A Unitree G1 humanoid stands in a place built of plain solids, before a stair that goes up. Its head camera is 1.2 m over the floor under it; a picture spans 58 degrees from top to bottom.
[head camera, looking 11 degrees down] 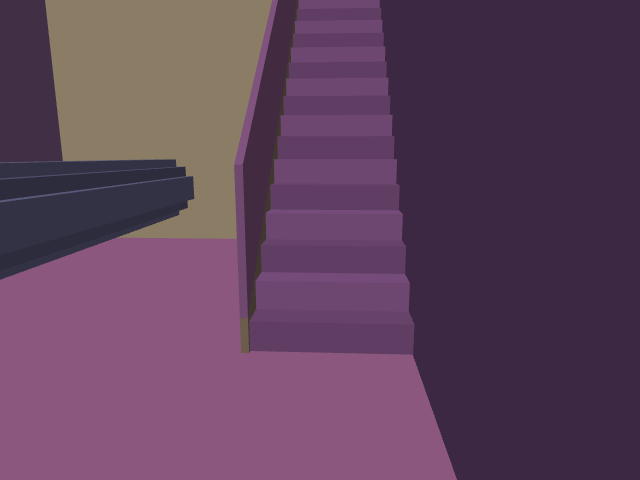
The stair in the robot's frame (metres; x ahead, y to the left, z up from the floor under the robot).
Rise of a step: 0.20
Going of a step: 0.22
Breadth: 1.01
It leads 3 degrees to the right of straight ahead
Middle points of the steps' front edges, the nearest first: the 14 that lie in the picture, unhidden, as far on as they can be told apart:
2.50 -0.07 0.20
2.72 -0.08 0.39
2.95 -0.09 0.59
3.17 -0.10 0.78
3.39 -0.11 0.98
3.61 -0.12 1.17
3.83 -0.13 1.37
4.05 -0.15 1.56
4.28 -0.16 1.76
4.50 -0.17 1.95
4.72 -0.18 2.15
4.94 -0.19 2.35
5.16 -0.20 2.54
5.38 -0.21 2.74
